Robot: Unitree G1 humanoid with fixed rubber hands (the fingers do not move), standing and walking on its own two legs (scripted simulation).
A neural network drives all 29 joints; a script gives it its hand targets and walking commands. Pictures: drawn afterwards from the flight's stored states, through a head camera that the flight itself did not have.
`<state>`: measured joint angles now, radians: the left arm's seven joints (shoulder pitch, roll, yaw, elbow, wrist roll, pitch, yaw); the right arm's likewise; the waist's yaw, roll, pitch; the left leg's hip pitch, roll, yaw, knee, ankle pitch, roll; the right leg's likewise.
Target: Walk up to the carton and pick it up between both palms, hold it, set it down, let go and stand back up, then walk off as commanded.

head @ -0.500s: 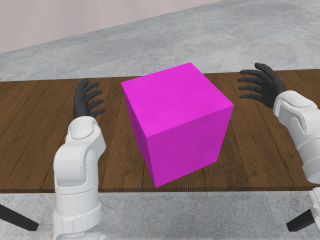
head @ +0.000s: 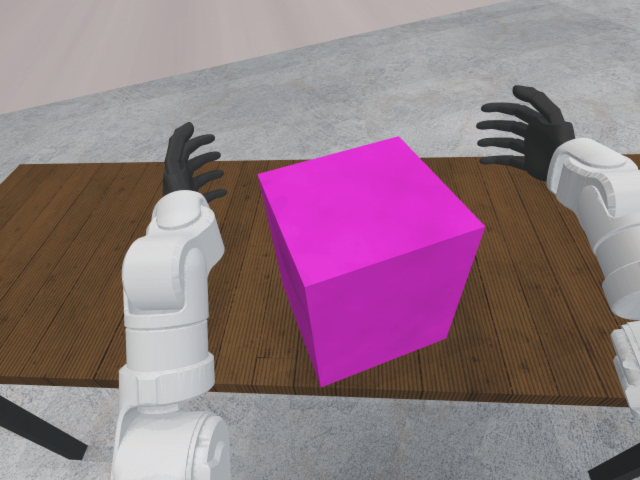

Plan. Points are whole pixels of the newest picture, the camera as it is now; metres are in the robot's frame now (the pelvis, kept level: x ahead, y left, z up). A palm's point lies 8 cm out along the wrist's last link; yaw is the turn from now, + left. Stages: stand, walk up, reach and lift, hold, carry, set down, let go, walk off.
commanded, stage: reach and lift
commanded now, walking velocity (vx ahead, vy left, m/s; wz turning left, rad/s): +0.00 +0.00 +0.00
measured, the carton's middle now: (359, 262) +0.42 +0.06 +0.04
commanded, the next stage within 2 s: none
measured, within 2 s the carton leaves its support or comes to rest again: neither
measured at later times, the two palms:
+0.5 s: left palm (191, 217) +0.34 +0.24 +0.18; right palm (542, 178) +0.47 -0.15 +0.17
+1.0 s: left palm (207, 255) +0.33 +0.24 +0.12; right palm (503, 223) +0.47 -0.12 +0.10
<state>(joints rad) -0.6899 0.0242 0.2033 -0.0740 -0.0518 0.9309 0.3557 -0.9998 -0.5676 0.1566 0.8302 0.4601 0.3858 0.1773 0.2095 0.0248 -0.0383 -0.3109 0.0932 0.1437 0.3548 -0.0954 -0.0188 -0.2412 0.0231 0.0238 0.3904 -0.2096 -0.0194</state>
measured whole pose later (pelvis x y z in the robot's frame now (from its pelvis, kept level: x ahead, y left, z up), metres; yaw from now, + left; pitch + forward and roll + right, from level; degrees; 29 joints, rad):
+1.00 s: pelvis +0.01 +0.00 +0.00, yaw +0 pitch +6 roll +0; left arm -0.51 0.01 0.14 0.21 -0.06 0.52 0.28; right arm -0.82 -0.45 0.15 0.98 0.42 0.15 0.18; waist 0.25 0.03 -0.05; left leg -0.36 0.10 0.14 0.35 -0.10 -0.02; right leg -0.29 0.03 0.02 0.38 -0.21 -0.02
